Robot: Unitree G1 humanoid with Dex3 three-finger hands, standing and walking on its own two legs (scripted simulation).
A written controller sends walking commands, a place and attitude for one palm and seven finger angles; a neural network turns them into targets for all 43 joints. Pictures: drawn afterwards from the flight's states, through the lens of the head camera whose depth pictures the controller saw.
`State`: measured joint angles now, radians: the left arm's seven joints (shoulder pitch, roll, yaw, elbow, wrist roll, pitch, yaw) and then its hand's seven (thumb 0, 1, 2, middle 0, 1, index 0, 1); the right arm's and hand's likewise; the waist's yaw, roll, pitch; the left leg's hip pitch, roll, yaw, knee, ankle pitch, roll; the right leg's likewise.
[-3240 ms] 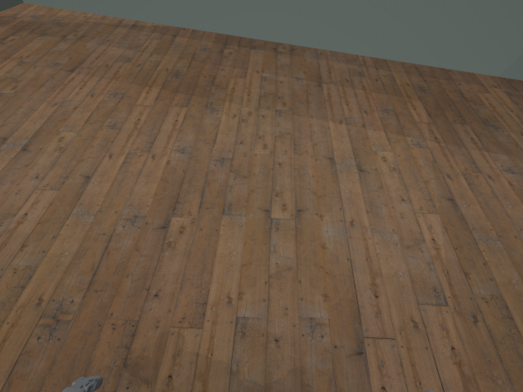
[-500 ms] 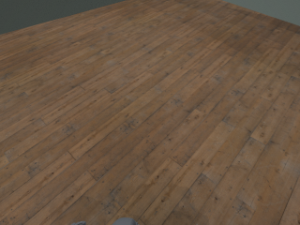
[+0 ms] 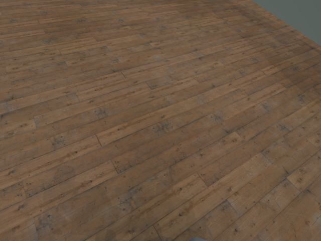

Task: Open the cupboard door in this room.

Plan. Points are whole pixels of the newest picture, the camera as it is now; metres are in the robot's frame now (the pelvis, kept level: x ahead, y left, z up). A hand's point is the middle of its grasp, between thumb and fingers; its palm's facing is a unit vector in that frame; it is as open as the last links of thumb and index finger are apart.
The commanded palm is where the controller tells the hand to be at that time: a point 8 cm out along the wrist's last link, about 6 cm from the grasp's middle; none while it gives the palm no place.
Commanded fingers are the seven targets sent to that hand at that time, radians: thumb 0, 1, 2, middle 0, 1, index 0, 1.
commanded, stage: turn or walk to find it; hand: left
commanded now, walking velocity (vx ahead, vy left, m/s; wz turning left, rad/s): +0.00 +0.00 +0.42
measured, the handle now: out of the picture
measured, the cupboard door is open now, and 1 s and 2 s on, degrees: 0 0 0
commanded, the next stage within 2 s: none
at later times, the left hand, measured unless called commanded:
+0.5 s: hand out of the picture +0.04 +0.16 -0.15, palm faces +0.22 -0.94 -0.27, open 7.4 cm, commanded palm none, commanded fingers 0.00 0.90 0.90 -0.20 -0.30 -0.20 -0.30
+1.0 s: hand out of the picture -0.16 +0.18 -0.20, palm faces +0.49 -0.84 -0.24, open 7.4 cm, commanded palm none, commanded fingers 0.00 0.90 0.90 -0.20 -0.30 -0.20 -0.30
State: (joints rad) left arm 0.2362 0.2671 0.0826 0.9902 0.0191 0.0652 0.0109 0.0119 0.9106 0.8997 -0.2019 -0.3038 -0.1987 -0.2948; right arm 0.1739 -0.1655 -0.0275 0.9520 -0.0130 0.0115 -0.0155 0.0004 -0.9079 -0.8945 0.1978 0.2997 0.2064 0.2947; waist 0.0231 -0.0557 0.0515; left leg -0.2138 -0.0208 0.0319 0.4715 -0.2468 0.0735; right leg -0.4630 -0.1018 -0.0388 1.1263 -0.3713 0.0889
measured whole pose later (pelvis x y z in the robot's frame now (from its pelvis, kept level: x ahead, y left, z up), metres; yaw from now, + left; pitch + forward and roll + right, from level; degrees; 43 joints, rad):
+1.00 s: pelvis -0.07 -0.01 -0.01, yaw +26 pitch +0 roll +0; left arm 0.29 0.26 0.07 1.00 0.02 0.07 0.02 0.01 0.91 0.90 -0.20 -0.30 -0.20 -0.30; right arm 0.12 -0.20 -0.05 0.95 -0.02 0.02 0.00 0.00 -0.91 -0.89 0.19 0.30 0.20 0.29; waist 0.04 -0.07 0.08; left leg -0.25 0.00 0.06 0.60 -0.34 0.03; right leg -0.37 -0.13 -0.12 0.93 -0.53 0.06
